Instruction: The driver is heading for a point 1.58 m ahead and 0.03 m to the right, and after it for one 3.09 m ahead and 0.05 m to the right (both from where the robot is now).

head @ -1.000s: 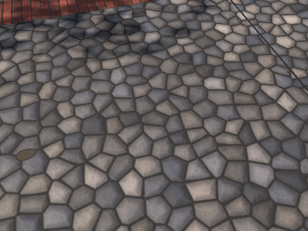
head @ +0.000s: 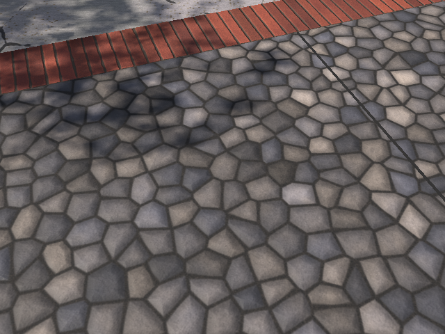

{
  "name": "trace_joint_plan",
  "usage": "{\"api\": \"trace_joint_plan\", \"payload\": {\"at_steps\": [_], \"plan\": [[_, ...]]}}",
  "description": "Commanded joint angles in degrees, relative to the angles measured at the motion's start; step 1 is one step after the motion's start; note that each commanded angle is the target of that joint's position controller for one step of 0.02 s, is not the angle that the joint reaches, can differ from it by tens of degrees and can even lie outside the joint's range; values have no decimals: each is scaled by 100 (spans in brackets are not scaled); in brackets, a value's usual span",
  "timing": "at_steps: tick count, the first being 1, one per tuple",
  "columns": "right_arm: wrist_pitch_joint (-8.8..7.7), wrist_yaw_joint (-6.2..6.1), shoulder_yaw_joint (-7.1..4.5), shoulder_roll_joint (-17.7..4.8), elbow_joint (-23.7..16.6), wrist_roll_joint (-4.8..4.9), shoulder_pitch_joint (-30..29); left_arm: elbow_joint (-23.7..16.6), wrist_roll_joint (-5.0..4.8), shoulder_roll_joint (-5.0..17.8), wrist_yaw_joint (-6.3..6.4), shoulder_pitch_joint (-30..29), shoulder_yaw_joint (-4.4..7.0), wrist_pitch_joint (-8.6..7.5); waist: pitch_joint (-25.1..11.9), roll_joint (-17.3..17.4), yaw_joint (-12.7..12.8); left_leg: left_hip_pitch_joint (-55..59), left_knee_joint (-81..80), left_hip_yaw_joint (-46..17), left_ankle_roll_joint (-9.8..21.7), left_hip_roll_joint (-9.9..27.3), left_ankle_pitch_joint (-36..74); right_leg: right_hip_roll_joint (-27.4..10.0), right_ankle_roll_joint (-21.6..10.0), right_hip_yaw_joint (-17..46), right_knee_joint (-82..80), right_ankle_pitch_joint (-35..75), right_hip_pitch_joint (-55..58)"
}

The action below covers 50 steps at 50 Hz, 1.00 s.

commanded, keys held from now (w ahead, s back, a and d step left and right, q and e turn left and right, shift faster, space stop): e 0.36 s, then q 0.64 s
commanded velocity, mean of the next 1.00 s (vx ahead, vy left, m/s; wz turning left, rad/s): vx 0.01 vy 0.00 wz -0.08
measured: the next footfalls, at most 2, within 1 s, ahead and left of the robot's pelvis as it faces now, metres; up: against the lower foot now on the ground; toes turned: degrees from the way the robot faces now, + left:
right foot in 0.48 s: -0.02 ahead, -0.11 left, +0.00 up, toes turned -15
left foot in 0.96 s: -0.01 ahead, +0.10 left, +0.00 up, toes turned +1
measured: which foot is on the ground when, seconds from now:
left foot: down 0.00-0.48, up 0.50-0.94, down 0.96-1.00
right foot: down 0.00-0.00, up 0.02-0.46, down 0.48-0.96, up 0.98-1.00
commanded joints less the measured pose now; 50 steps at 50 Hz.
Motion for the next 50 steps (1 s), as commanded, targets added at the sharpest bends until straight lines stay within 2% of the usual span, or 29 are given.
{"api": "trace_joint_plan", "payload": {"at_steps": [1,2,3,4,5,6,8,12,18,20,21,22,23,24,25,26,27,28,29,31,33,37,40,42,45,47,48,49,50], "plan": [[-107,-136,-313,-1314,-280,-100,708,-511,-175,278,27,14,63,-54,-357,929,-225,1329,-2089,-1948,677,1783,-757,-229,248,534,806,-2836,-969],[-91,-106,-330,-1470,-511,-193,-89,-442,-20,556,80,6,140,-101,141,1227,-118,437,-2303,-2662,1090,2589,-135,193,323,-489,2230,-2797,-1489],[-92,-70,-241,-1055,-529,-204,-107,-413,103,881,65,-58,218,-115,78,679,-21,29,-1942,-2096,1227,2466,1071,-279,355,-460,3151,-2604,-985],[-110,-36,-153,-740,-566,-149,-323,-321,105,804,27,132,223,-100,35,513,179,-50,-1709,-1424,1070,2047,1861,-287,342,-515,3620,-2315,-808],[-123,-13,-127,-659,-621,-117,-430,-242,118,732,2,307,209,-49,-35,605,248,123,-1550,-894,923,1724,2332,-306,374,-588,4049,-2088,-833],[-122,-17,-120,-658,-683,-119,-426,-186,109,705,-35,400,197,3,-108,825,206,347,-1425,-570,891,1569,2755,-315,426,-706,4414,-2029,-964],[-105,4,-130,-683,-668,-137,-77,-274,59,683,-106,181,155,66,-148,894,-17,829,-1216,-274,953,1533,3535,-430,557,-863,4449,-2033,-1231],[-80,18,-241,-903,-509,-134,592,-528,1,565,-191,-365,54,131,-211,1015,-421,1758,-1007,-232,1080,1793,3959,-602,705,-975,3616,-2186,-1448],[-73,160,-343,-1093,-538,-173,427,-786,-83,455,-238,-579,-52,156,-294,1216,-440,1249,-817,214,1034,1976,3838,-741,464,-1448,2222,-2404,-235],[-62,210,-352,-1124,-449,-166,500,-807,-109,415,-190,-521,-85,122,-357,1299,-447,1088,-640,134,1039,1952,3953,-626,319,-1478,1617,-2434,218],[-45,232,-345,-1121,-417,-136,437,-755,-104,356,-153,-365,-110,93,-374,1262,-330,1002,-489,133,983,1898,3911,-584,230,-1498,1029,-2122,515],[-19,248,-314,-1057,-397,-78,305,-645,-62,283,-104,-120,-145,42,-371,1117,-122,757,-263,231,801,1771,3655,-577,139,-1513,-36,-1302,1045],[-12,261,-244,-859,-348,-47,399,-571,45,372,-40,11,-170,-41,-464,741,-59,191,-42,335,458,1636,2945,-898,78,-1080,-946,-331,1912],[-4,316,-60,-248,-463,-93,685,-595,166,678,25,177,-186,-145,-819,-661,-192,-773,839,676,59,1192,440,-2492,-95,585,-1157,707,2966],[101,276,21,-56,-429,-52,665,-583,53,813,108,-139,-220,-210,-529,-1170,-220,-456,783,584,-75,748,-1231,-3178,-842,675,-779,2073,1693],[187,256,-57,-436,-337,-10,531,-562,58,491,120,-321,-290,-256,-308,-750,-153,-221,1004,285,-96,807,-1168,-2898,-1013,341,-768,1830,1467],[208,282,-118,-565,-300,30,419,-556,67,369,143,-604,-363,-280,-16,-741,-239,-386,1137,228,-84,674,-942,-2632,-893,11,-822,1563,1383],[199,303,-191,-724,-195,29,481,-559,78,458,185,-756,-347,-260,104,-746,-298,-500,1333,205,-100,568,-697,-2369,-717,-298,-798,1579,1420],[201,326,-254,-832,-110,-30,598,-525,20,577,247,-712,-319,-260,73,-842,-309,-597,1605,215,-108,487,-522,-2267,-643,-544,-682,2102,1555],[195,337,-291,-791,39,-56,866,-482,-46,695,270,-518,-259,-219,-120,-633,-291,-789,2380,241,-173,335,-548,-2295,-717,-827,-447,2848,1804],[242,336,-309,-699,33,-35,831,-511,-36,617,277,-532,-248,-181,-90,-471,-265,-948,2869,262,-259,357,-551,-2402,-848,-923,-533,2257,1702],[323,388,-311,-570,-133,-71,520,-447,27,506,316,-474,-227,-173,158,-567,-150,-1248,2544,396,-353,469,-419,-2461,-974,-946,-716,887,1680],[329,443,-267,-442,-277,-76,394,-383,50,593,285,-411,-169,-210,31,-577,-113,-990,1934,538,-278,518,-523,-2571,-1034,-1025,-553,956,1719],[324,470,-258,-444,-370,-53,369,-376,70,689,237,-439,-123,-224,-88,-648,-127,-684,1583,668,-177,502,-573,-2648,-1034,-1089,-405,1172,1620],[289,504,-269,-485,-485,-12,421,-385,67,847,181,-507,-57,-216,-227,-690,-208,-231,949,825,3,443,-417,-2739,-881,-1163,-100,1196,1475],[192,491,-270,-497,-461,-44,667,-360,30,897,159,-540,-23,-181,-296,-368,-454,576,-306,794,164,333,614,-2553,-416,-1517,528,413,992],[103,428,-360,-890,-455,-144,798,-348,41,718,128,-331,-52,-157,-286,641,-480,1061,-1255,-314,338,910,1036,-2110,18,-1978,1628,-692,340],[40,398,-551,-1766,-638,-88,796,-736,56,250,138,-467,-192,-107,-105,2030,-386,1301,-1530,-2730,1100,2579,2975,-939,468,-2196,2825,-3371,-1233],[61,382,-597,-1716,-467,-60,1297,-743,75,497,215,-791,-162,-7,-258,1279,-741,1077,-1389,-2546,1708,2663,3369,-910,422,-1277,3721,-3550,-1133]]}}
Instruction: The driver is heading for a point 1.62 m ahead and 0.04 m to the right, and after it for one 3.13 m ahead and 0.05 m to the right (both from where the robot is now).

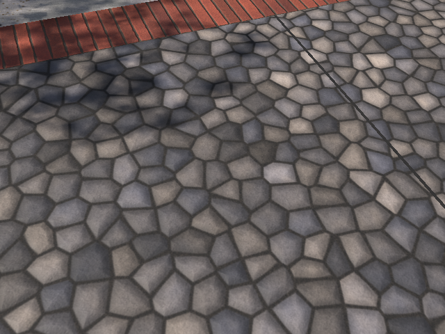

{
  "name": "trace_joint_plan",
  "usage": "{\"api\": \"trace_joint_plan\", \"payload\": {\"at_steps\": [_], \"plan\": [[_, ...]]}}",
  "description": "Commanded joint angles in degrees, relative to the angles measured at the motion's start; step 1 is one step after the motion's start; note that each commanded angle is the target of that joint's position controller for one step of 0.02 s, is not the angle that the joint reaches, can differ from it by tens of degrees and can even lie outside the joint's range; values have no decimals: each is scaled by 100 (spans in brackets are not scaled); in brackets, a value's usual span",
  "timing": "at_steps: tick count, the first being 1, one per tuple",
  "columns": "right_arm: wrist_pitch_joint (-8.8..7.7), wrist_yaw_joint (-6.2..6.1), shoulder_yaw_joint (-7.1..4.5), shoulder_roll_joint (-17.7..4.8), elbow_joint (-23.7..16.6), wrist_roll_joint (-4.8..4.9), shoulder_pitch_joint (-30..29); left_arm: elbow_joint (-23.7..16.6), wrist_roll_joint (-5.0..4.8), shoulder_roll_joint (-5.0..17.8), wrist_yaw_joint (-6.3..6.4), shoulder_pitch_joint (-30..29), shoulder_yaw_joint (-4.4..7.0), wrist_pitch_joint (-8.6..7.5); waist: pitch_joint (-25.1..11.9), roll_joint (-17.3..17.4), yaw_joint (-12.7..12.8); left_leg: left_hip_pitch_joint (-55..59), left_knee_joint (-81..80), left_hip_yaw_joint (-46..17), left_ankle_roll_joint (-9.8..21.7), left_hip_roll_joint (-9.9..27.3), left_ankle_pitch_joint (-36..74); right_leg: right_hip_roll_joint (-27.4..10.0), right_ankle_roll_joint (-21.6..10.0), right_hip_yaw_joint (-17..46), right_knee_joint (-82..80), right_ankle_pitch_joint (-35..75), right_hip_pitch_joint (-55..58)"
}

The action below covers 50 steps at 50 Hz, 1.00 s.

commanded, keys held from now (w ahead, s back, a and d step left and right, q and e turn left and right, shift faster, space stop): q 0.28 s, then e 0.44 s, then w+e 0.24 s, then e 0.04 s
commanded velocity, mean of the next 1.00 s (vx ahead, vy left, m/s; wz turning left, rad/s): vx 0.06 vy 0.00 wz -0.01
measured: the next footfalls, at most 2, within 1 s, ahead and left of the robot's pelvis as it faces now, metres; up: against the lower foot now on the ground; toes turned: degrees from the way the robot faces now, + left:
right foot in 0.50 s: +0.07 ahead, -0.10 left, +0.00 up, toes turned +12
left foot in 0.82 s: +0.03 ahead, +0.11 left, +0.00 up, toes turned -4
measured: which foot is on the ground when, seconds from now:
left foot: down 0.00-0.52, up 0.54-0.80, down 0.82-1.00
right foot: up 0.00-0.48, down 0.50-0.82, up 0.84-1.00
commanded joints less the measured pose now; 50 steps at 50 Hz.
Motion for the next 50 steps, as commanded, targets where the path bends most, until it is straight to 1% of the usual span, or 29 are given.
{"api": "trace_joint_plan", "payload": {"at_steps": [1,2,3,4,5,7,14,17,21,22,24,25,26,27,28,31,34,36,37,39,40,41,42,43,44,45,46,48,50], "plan": [[-81,-108,-349,-1321,-179,31,810,-640,-50,372,40,-342,46,58,-385,1047,-270,875,-1708,-2655,1405,2093,2732,240,71,981,2107,-653,-1582],[-43,-141,-269,-1056,-266,55,338,-553,-92,423,17,-253,64,24,-192,813,-77,695,-1789,-2210,1144,1660,2211,146,40,1084,2002,-65,-1559],[-22,-172,-224,-927,-373,68,-41,-504,-42,520,5,-183,101,-17,-187,853,52,771,-1798,-1982,906,1329,2010,134,35,1083,1866,325,-1586],[-24,-189,-196,-842,-427,77,-138,-419,42,583,-24,-23,121,-27,-342,925,65,866,-1731,-1826,870,1170,2447,198,73,1015,1977,552,-1495],[-37,-175,-187,-840,-428,86,-65,-389,56,577,-51,71,128,-20,-530,820,64,977,-1672,-1784,868,1129,2723,249,111,1022,2079,648,-1434],[-76,-147,-221,-944,-395,92,98,-421,6,492,-75,79,116,5,-630,654,26,1112,-1641,-1846,866,1119,2724,266,180,1061,1999,731,-1487],[-64,-157,-279,-1084,-378,11,383,-609,-8,477,-10,-224,111,39,-463,880,-180,1111,-1655,-2535,961,1058,1712,337,268,1205,1052,608,-1667],[-94,-176,-195,-900,-391,-46,290,-517,-44,398,-3,-66,71,11,-631,851,-168,979,-1610,-2393,961,1092,1990,310,186,1111,698,574,-1205],[-134,-217,16,-560,-274,-125,75,-387,-96,210,-19,26,-35,0,-672,859,-129,396,-1596,-2126,775,1014,1967,346,-1,992,-360,549,52],[-138,-235,53,-550,-211,-126,47,-329,-114,182,-19,85,-55,-6,-643,857,-98,298,-1570,-2103,717,1014,1864,390,-50,966,-752,646,366],[-132,-290,68,-675,-115,-59,-47,-243,-96,176,-6,257,-87,-79,-495,651,136,-2,-1306,-1969,441,909,1667,443,-169,1015,-2150,1601,1101],[-161,-308,77,-669,-104,-64,53,-272,-37,376,19,207,-70,-159,-520,390,55,-122,-1112,-1898,214,768,1445,90,-240,1581,-2419,1968,1342],[-178,-315,80,-596,-172,-77,202,-351,35,789,34,261,-28,-240,-656,-332,-94,-214,-410,-1420,28,333,836,-813,-429,2696,-2663,2747,1415],[-120,-333,68,-578,-135,-7,202,-285,-78,1005,-28,0,29,-242,-398,-851,-274,-122,-537,-824,-118,-214,-108,-1206,-1034,3180,-2568,3523,739],[-104,-369,66,-678,-72,-55,143,-317,-105,795,-97,-22,7,-255,-370,-789,-175,-17,-375,-676,-180,-173,-310,-1190,-1162,3305,-2598,3493,680],[-110,-332,23,-623,-93,-2,-110,-283,-100,858,-101,139,76,-211,-369,-817,-3,-329,155,-492,-268,-343,-616,-833,-1108,3235,-2464,3348,834],[-116,-325,37,-494,-193,33,-249,-205,-100,932,-67,368,196,-146,-516,-559,119,-854,858,-543,-407,-300,-1100,-802,-1277,3371,-2382,3597,1194],[-135,-346,53,-448,-243,53,-280,-223,-96,911,-70,289,252,-88,-593,-501,118,-875,806,-540,-478,-261,-1021,-667,-1245,3349,-2334,3548,1210],[-159,-333,67,-447,-263,32,-236,-217,-94,898,-82,302,284,-54,-762,-500,118,-701,652,-495,-472,-271,-999,-542,-1222,3355,-2400,2722,1146],[-208,-291,89,-423,-275,5,-83,-283,-69,894,-144,66,340,31,-727,-595,-24,9,-50,-373,-381,-360,-926,-243,-1134,3419,-2591,555,451],[-231,-299,94,-376,-178,-3,265,-387,-82,876,-172,-270,356,69,-609,-571,-315,770,-841,-285,-287,-411,-538,-5,-970,3335,-2531,-198,-225],[-259,-354,44,-527,-55,-20,663,-495,-90,752,-165,-468,346,60,-454,-313,-564,1643,-1523,-487,-171,-236,-425,329,-676,3153,-2223,-806,-1130],[-291,-435,-71,-1093,11,-65,1098,-631,-108,341,-157,-411,256,0,-499,909,-642,2293,-2312,-1933,56,1090,-1831,865,-357,2364,-771,-1110,-2032],[-316,-420,-231,-1758,-69,-177,860,-778,-51,218,-135,-527,190,-75,-186,1698,-556,1685,-3031,-3914,530,2330,-2978,1341,-248,1710,451,-452,-2724],[-353,-412,-155,-1386,-105,-223,517,-719,70,640,-153,-563,266,-134,146,752,-275,1196,-2908,-3609,652,2283,-2805,736,-308,1987,1039,169,-2560],[-406,-399,-67,-1069,-151,-151,253,-593,42,665,-242,-318,301,-175,162,659,-31,1078,-2845,-3138,589,2005,-2448,646,-282,1891,1226,538,-2397],[-464,-378,-18,-895,-187,-105,103,-463,47,645,-314,-94,297,-192,139,692,67,1194,-2846,-2563,481,1711,-1858,577,-199,1741,1442,829,-2340],[-578,-362,3,-819,-125,-69,293,-386,101,547,-434,-40,267,-196,52,870,-36,1385,-2835,-1754,434,1420,-869,469,-101,1481,1856,1192,-2415],[-636,-315,3,-760,30,-66,647,-483,84,434,-493,-268,224,-177,143,705,-151,1578,-2600,-1169,444,1383,795,424,-26,1356,1885,1325,-2573]]}}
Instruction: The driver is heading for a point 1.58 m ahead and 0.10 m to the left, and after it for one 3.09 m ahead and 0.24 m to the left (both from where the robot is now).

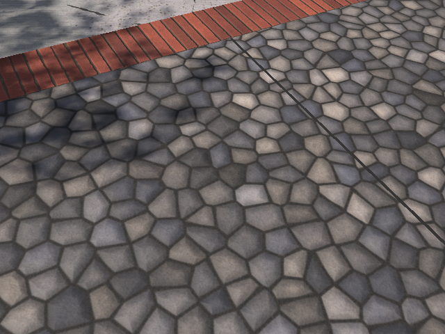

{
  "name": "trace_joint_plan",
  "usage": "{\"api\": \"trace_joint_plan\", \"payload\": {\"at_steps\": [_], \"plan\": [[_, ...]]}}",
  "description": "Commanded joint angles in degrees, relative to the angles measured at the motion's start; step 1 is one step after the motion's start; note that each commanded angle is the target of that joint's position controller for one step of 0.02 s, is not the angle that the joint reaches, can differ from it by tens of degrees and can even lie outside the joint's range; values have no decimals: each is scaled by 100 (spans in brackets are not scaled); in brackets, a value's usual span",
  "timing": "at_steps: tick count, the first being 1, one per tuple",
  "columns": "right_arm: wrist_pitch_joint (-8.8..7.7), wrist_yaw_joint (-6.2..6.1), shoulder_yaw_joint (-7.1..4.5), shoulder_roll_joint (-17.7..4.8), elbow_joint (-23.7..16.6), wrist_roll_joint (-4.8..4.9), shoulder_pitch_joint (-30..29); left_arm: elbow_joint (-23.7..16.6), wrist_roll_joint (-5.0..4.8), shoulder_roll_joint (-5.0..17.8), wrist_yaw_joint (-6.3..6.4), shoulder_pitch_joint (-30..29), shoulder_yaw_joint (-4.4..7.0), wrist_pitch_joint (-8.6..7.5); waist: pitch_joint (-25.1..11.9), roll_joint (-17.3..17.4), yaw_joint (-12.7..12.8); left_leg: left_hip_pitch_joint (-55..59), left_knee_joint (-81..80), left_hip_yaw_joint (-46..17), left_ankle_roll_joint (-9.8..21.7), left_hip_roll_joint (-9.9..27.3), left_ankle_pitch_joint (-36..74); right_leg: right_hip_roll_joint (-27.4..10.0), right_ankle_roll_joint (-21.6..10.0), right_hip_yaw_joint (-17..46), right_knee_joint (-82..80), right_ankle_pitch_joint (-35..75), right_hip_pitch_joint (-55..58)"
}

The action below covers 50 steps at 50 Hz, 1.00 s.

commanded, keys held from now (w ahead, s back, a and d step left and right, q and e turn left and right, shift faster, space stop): e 0.20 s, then q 0.46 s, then w+q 0.34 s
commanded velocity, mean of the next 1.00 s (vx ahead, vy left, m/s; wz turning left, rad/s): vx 0.14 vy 0.00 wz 0.10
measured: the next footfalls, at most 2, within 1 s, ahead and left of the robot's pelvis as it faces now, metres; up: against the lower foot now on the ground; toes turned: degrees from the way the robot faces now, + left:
right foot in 0.28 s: +0.19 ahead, -0.12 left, +0.00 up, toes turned -11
left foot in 0.76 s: +0.15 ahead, +0.07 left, +0.00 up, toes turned +6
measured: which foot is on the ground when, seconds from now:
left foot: down 0.00-0.28, up 0.30-0.74, down 0.76-1.00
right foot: up 0.00-0.26, down 0.28-0.76, up 0.78-1.00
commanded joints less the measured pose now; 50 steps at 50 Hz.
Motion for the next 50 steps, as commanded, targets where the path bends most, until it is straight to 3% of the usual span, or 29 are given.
{"api": "trace_joint_plan", "payload": {"at_steps": [1,4,7,9,11,12,13,14,15,16,17,18,19,20,23,28,33,35,36,37,38,39,40,41,42,43,44,46,50], "plan": [[-186,38,-160,-664,-232,18,44,-437,7,267,-115,-435,20,-60,536,712,-46,575,-716,-823,537,1422,1524,-251,136,-122,269,219,-1311],[-128,46,-156,-629,-114,35,270,-628,-9,110,-157,-754,-66,-28,417,885,-148,723,-258,-224,561,1433,3498,-292,224,-480,-252,268,-1189],[-54,17,-143,-633,-60,69,272,-844,-17,-85,-211,-1128,-181,-20,434,999,-228,522,61,199,500,1368,4010,-274,129,-865,-1244,469,-655],[-19,11,-161,-707,-21,82,249,-898,-21,-84,-186,-1092,-205,-21,321,1117,-189,421,418,396,401,1343,4517,-118,-36,-1133,-1828,426,-69],[-10,-3,-176,-763,52,120,292,-835,8,29,-101,-711,-177,-62,20,1177,-43,333,1132,381,350,1357,5419,129,-288,-1191,-2300,262,731],[-7,2,-162,-755,98,139,299,-683,36,105,-35,-182,-139,-134,-288,1065,182,193,1802,341,317,1323,5348,255,-447,-1068,-2694,501,1420],[-22,23,-147,-756,107,193,216,-495,103,178,45,434,-111,-235,-609,759,566,-334,2673,475,153,1164,4483,92,-597,-795,-3507,1620,2462],[-47,52,-7,-308,-117,188,355,-411,170,615,132,969,-42,-308,-1333,-177,645,-1662,4194,605,-35,852,784,-1605,-991,804,-3295,3780,4087],[72,63,73,-18,-72,302,890,-445,-110,821,235,878,-17,-282,-2305,-865,399,-2042,5292,61,-167,75,-2128,-3087,-2046,2442,-3330,5510,4403],[205,49,-34,-414,136,174,642,-365,-293,360,282,808,-111,-253,-1955,37,504,-1796,5281,-606,-212,336,-1862,-2670,-2004,1651,-3453,4959,3685],[227,77,-1,-290,81,188,328,-354,-247,71,348,329,-245,-254,-1073,-252,363,-1968,5153,-585,-222,334,-1832,-2450,-1899,1184,-3773,4207,2949],[241,68,11,-237,148,131,146,-356,-192,-241,390,-80,-371,-256,-394,-29,190,-1878,4598,-616,-240,487,-1597,-2111,-1555,709,-4099,3638,2255],[295,77,-11,-251,206,64,133,-331,-172,-280,446,-320,-416,-280,-116,-184,27,-1569,4131,-575,-269,532,-1337,-1824,-1289,322,-4251,3522,1819],[357,97,-26,-247,369,-1,405,-279,-125,-139,471,-375,-384,-279,-92,-302,-75,-1264,4105,-363,-301,386,-1155,-1628,-1193,-45,-4215,3784,1595],[419,149,-86,-168,415,44,483,-221,-115,131,459,-242,-286,-281,-319,-181,-79,-1369,4003,-209,-364,245,-1141,-1670,-1213,-307,-4166,3474,1779],[551,220,-145,-114,56,13,-262,-186,-70,128,499,-212,-210,-150,-12,-479,110,-1843,3524,-47,-375,375,-929,-1771,-1270,-342,-4463,939,1619],[542,293,-156,-48,-207,32,-464,-131,-37,288,485,-75,-113,-108,-144,-384,183,-1638,2827,147,-241,354,-1106,-2070,-1345,-360,-4144,1121,1842],[508,358,-169,-96,-274,36,-367,-155,-46,484,440,-70,-36,-100,-309,-407,134,-1155,2233,307,-47,272,-1108,-2111,-1167,-352,-4223,-411,1690],[485,407,-193,-145,-234,31,-153,-199,-79,556,421,-191,-4,-80,-269,-315,-38,-555,1650,388,116,171,-949,-2048,-971,-454,-4166,-1353,1225],[457,429,-255,-273,-50,28,286,-251,-76,457,403,-310,-9,-58,-169,-33,-228,178,1154,264,308,37,-1060,-1832,-686,-671,-3740,-2117,551],[406,380,-347,-591,107,9,777,-362,-42,109,342,-406,-91,-38,74,1212,-412,515,-63,-1168,617,841,-2350,-1264,-287,-1393,-2164,-2419,-280],[376,322,-484,-1242,-34,46,914,-779,-61,-207,322,-879,-202,-56,510,2281,-565,322,-1205,-4190,1335,2339,-4271,-98,35,-1460,-741,-2243,-1818],[387,199,-419,-947,-65,-30,647,-806,24,205,300,-1178,-111,-122,990,1232,-469,-203,-1423,-3977,1419,2221,-3798,-425,26,-506,-258,-1347,-1792],[372,121,-361,-804,-118,16,285,-711,-77,288,218,-867,-74,-185,970,1116,-102,-370,-1314,-3411,1261,1926,-3287,-529,49,-412,-281,-657,-1583],[310,124,-347,-751,-179,65,20,-555,-78,348,160,-594,-62,-246,909,976,100,-272,-1279,-2911,1066,1602,-2461,-574,87,-387,-394,-199,-1407],[217,135,-351,-741,-227,102,-101,-422,27,364,137,-458,-42,-277,721,882,132,-55,-1172,-2514,967,1349,-1628,-552,110,-448,-339,142,-1278],[128,164,-319,-609,-217,104,-73,-304,97,317,112,-317,-54,-278,488,768,130,105,-1047,-2197,933,1171,-910,-543,128,-482,-250,381,-1136],[-3,226,-332,-603,-106,144,250,-333,80,189,100,-371,-77,-251,275,623,73,404,-878,-2026,945,1095,-126,-525,163,-494,-226,588,-1217],[-65,215,-378,-665,54,120,763,-546,37,150,113,-961,-104,-240,422,779,-198,590,-855,-2132,1060,1099,193,-571,342,-498,-731,784,-1603]]}}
